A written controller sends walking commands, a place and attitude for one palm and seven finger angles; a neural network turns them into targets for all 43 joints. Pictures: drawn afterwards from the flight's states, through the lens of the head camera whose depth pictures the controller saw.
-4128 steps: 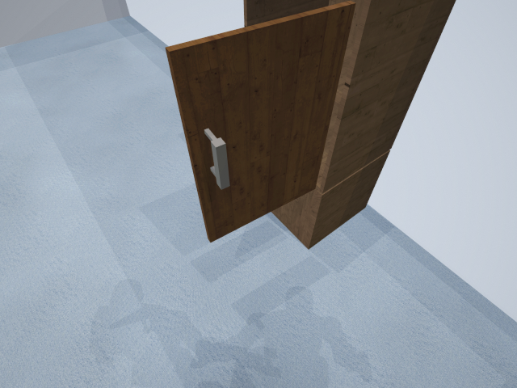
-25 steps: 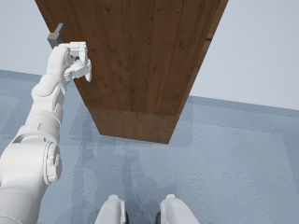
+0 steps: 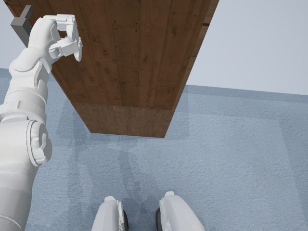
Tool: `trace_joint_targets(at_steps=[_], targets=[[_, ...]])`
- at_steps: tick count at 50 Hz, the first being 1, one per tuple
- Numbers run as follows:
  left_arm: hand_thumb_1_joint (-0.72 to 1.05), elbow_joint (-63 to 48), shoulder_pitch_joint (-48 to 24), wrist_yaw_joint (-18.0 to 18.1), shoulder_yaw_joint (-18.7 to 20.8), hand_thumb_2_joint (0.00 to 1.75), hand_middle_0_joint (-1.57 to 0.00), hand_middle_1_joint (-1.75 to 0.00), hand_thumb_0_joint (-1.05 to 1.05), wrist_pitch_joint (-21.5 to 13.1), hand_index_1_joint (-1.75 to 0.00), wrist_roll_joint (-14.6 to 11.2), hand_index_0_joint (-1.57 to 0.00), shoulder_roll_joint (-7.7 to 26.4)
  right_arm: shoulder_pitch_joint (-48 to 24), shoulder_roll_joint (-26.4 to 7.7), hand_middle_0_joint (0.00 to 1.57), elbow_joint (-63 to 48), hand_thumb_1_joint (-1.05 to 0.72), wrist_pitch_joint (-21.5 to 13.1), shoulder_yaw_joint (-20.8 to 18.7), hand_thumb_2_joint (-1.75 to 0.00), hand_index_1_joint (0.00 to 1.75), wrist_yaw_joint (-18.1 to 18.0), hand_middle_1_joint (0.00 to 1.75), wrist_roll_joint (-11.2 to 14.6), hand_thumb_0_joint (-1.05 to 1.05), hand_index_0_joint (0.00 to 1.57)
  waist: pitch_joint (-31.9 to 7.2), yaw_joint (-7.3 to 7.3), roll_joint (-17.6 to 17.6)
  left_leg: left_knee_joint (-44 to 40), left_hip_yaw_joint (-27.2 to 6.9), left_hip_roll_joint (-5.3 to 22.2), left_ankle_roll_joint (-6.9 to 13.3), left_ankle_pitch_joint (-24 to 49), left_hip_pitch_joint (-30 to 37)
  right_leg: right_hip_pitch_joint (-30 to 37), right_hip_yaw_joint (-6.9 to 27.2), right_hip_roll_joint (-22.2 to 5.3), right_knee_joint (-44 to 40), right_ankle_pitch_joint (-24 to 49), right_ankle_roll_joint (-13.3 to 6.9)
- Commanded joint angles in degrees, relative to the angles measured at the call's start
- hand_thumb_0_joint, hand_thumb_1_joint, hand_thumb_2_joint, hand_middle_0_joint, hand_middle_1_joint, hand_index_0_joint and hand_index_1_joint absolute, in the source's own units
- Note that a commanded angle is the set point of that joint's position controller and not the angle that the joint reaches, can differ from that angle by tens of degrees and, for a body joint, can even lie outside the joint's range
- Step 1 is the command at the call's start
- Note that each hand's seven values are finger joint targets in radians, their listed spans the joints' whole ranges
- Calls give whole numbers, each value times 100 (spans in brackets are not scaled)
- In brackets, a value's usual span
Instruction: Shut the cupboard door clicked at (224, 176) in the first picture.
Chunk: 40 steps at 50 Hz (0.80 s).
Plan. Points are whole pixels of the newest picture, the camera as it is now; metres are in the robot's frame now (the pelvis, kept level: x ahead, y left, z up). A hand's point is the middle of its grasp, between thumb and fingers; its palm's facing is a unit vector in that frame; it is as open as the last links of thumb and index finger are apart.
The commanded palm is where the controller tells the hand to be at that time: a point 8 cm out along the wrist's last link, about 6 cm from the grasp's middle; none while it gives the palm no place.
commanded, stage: push the door shut along its arc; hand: left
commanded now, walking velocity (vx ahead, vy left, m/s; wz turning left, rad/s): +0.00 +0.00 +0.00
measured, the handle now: (37, 39) +0.57 +0.21 +0.11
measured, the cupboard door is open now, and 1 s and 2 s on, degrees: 0 0 0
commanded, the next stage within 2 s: pull the fist back off the door in 0.24 s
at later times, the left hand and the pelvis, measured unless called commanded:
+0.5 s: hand (77, 43) +0.55 +0.12 +0.11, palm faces -0.04 -1.00 +0.09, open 2.7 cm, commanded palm +0.56 +0.13 +0.11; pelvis -0.03 +0.01 -0.02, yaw +1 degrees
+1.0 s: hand (95, 49) +0.53 +0.08 +0.10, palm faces +0.05 -1.00 -0.02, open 3.1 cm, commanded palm +0.50 +0.13 +0.11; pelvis -0.02 +0.00 +0.00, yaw +0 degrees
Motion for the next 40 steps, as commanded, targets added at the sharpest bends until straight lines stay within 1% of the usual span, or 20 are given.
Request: trace_joint_targets(at_steps=[1,3,5,8,11,15,17,18,19,21,22,24,26,27,29,31,34,36,38,40], targets=[[90,-1231,-3494,27,-51,90,-130,-150,0,-274,-150,-160,-130,835,977,-1121,20,-139,-90,-238,-423,-90,30,-92,30,-10,0,20,-2830,-499,548,-419,-557,-153,181,1543,2646,420,459,126,-1012,1328,52],[90,-1203,-3752,-2,-30,90,-130,-150,0,-283,-150,-172,-130,909,1004,-1139,20,-68,-90,-277,-413,-90,30,-128,30,-13,0,20,-2843,-570,562,-384,-582,-134,192,1571,2677,313,437,128,-988,1301,56],[90,-1203,-3910,-25,-231,90,-130,-150,0,-248,-150,-173,-130,661,960,-1132,20,-31,-90,-336,-396,-90,30,-132,30,-22,0,20,-2805,-613,733,-371,-625,-133,184,1469,2763,89,403,139,-968,1140,42],[90,-1180,-4136,-34,-316,90,-130,-150,0,-233,-150,-174,-130,586,935,-1159,20,53,-90,-433,-380,-90,30,-156,30,-31,0,20,-2807,-681,872,-362,-681,-109,174,1332,2894,-208,331,140,-926,934,29],[90,-994,-4174,-40,-399,90,-130,-150,0,-149,-150,-154,-130,518,878,-1171,20,91,-90,-503,-347,-90,30,-178,30,-29,0,20,-2699,-738,829,-340,-698,-102,176,1104,2736,-337,301,147,-889,756,16],[90,-1116,-4409,-58,-466,90,-130,-150,0,-127,-150,-146,-130,487,858,-1208,20,143,-90,-626,-341,-90,30,-224,30,-25,0,20,-2840,-816,950,-316,-737,-70,175,937,2826,-574,268,138,-824,617,20],[90,-1157,-4517,-43,-616,90,-130,-150,0,-95,-150,-172,-130,212,852,-1191,20,181,-90,-691,-337,-90,30,-231,30,-40,0,20,-2807,-862,1064,-367,-772,-75,174,885,2971,-744,215,141,-820,555,11],[90,-1085,-4506,1063,506,90,-130,-150,0,52,-150,-523,-130,458,1083,-1055,20,0,-90,-673,-310,-90,30,-206,30,-100,0,20,-2778,-589,952,-615,-951,-1,91,364,2589,-675,232,91,-808,416,53],[90,-950,-4311,1656,325,90,-130,-150,0,137,-150,-335,-130,254,1058,-1059,20,-17,-90,-669,-302,-90,30,-126,30,-155,0,20,-2700,-642,992,-727,-1030,12,43,89,2530,-754,209,74,-743,317,77],[90,-1098,-4307,2340,266,90,-130,-150,0,163,-150,-191,-130,-166,1147,-1038,20,-17,-90,-659,-385,-90,30,5,30,-274,0,20,-2706,-725,772,-786,-1126,17,34,-127,2539,-812,173,28,-704,301,131],[90,-1113,-4337,2673,388,90,-130,-150,0,93,-150,-81,-130,-121,1195,-1058,20,-10,-90,-636,-410,-90,30,59,30,-327,0,20,-2702,-727,688,-797,-1178,-3,29,-135,2540,-868,161,24,-693,309,138],[90,-1301,-4553,3409,393,90,-130,-150,0,-87,-150,224,-130,-239,1254,-1023,20,-2,-90,-573,-452,-90,30,190,30,-451,0,20,-2857,-705,830,-820,-1197,-30,-23,-148,2601,-881,151,6,-647,333,148],[90,-1343,-4644,3769,-25,90,-130,-150,0,-318,-150,747,-130,-453,1318,-1019,20,58,-90,-535,-496,-90,30,351,30,-549,0,20,-2785,-811,957,-881,-1256,-2,-53,-303,2817,-1079,137,-5,-660,268,141],[90,-1356,-4744,3825,-166,90,-130,-150,0,-445,-150,977,-130,-463,1347,-1047,20,73,-90,-508,-522,-90,30,398,30,-593,0,20,-2776,-882,1046,-881,-1301,5,-50,-286,2947,-1204,129,-13,-654,264,124],[90,-1263,-4754,3835,-464,90,-130,-150,0,-622,-150,1341,-130,-482,1341,-1063,20,88,-90,-434,-544,-90,30,481,30,-619,0,20,-2686,-903,1161,-938,-1297,-19,-66,-492,2973,-1245,136,-28,-682,152,84],[90,-1091,-4696,3719,-588,90,-130,-150,0,-661,-150,1422,-130,-452,1303,-1094,20,68,-90,-370,-554,-90,30,487,30,-599,0,20,-2576,-931,1071,-984,-1257,-50,-54,-708,2888,-1155,168,-25,-755,31,64],[90,-742,-4520,3412,-520,90,-130,-150,0,-517,-150,1053,-130,-498,1210,-1133,20,-2,-90,-321,-529,-90,30,422,30,-519,0,20,-2520,-896,805,-1031,-1174,-140,-37,-894,2643,-874,191,4,-867,-98,53],[90,-600,-4282,3239,-227,90,-130,-150,0,-403,-150,754,-130,-228,1154,-1152,20,-61,-90,-314,-483,-90,30,367,30,-469,0,20,-2446,-800,553,-1010,-966,-217,2,-884,2262,-477,269,12,-1012,-207,71],[90,-609,-4099,3128,-23,90,-130,-150,0,-405,-150,570,-130,-65,1149,-1145,20,-126,-90,-300,-446,-90,30,325,30,-437,0,20,-2503,-681,485,-1007,-889,-244,23,-768,2104,-249,307,9,-1033,-181,72],[90,-695,-3890,3070,-31,90,-130,-150,0,-473,-150,469,-130,-175,1142,-1109,20,-157,-90,-297,-444,-90,30,319,30,-425,0,20,-2442,-632,285,-1003,-841,-242,42,-710,2004,-104,327,11,-1075,-179,90]])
